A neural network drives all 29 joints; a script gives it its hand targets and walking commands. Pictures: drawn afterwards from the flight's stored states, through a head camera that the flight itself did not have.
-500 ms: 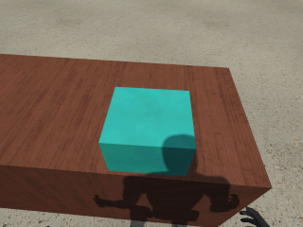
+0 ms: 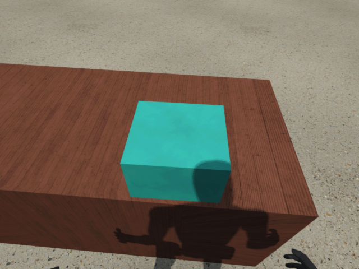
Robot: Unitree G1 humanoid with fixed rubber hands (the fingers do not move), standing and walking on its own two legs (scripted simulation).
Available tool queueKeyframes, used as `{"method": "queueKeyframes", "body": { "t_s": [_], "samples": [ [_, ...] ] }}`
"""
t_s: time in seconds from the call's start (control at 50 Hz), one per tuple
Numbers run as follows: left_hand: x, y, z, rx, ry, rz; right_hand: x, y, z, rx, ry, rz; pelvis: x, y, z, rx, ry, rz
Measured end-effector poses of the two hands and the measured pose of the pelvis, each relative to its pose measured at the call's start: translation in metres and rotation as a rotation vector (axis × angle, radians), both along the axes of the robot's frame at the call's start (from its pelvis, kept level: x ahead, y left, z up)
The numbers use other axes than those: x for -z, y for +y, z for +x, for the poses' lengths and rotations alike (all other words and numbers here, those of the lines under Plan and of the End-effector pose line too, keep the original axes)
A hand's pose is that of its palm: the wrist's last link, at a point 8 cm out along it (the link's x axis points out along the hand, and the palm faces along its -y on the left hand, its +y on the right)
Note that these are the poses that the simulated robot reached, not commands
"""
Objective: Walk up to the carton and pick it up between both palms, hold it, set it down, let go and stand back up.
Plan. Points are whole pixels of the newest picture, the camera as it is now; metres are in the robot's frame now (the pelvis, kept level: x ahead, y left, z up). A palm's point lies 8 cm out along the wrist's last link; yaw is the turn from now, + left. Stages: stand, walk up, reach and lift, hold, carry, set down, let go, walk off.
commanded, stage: walk up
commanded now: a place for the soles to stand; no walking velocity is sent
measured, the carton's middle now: (177, 150) +0.45 +0.02 -0.04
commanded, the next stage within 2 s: reach and lift in 0.44 s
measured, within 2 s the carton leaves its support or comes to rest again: neither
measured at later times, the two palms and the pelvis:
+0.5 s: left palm out of the picture +0.08 +0.30 -0.08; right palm out of the picture +0.13 -0.29 -0.08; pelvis +0.00 +0.00 +0.00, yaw +0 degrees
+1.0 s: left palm (61, 242) +0.19 +0.27 -0.05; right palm out of the picture +0.15 -0.26 -0.08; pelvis +0.02 +0.00 +0.01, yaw -2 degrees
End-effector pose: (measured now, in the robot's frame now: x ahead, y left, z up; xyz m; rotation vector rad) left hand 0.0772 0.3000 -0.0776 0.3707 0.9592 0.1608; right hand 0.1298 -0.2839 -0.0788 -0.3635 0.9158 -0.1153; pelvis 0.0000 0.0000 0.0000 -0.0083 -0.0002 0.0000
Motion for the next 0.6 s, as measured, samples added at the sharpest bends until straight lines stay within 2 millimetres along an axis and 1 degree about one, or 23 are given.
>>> {"method": "queueKeyframes", "body": {
  "t_s": [0.46, 0.48, 0.54, 0.6],
  "samples": [
    [-0.001, -0.001, 0.001, 0.000, -0.005, 0.002, 0.000, -0.003, -0.001, 0.001, 0.001, -0.003, -0.001, -0.001, 0.000, 0.000, -0.005, 0.002],
    [0.001, -0.001, 0.001, -0.009, 0.017, 0.002, 0.001, -0.003, -0.001, -0.004, -0.015, -0.009, 0.000, -0.001, 0.000, 0.000, -0.006, 0.002],
    [0.011, -0.001, 0.010, -0.047, 0.114, 0.005, 0.010, -0.002, -0.005, -0.003, -0.038, 0.006, 0.002, -0.004, -0.007, 0.000, -0.027, 0.005],
    [0.021, -0.007, 0.028, -0.051, 0.155, -0.004, 0.019, 0.002, -0.015, 0.009, -0.038, 0.028, 0.007, -0.005, -0.010, 0.001, -0.049, 0.005]
  ]
}}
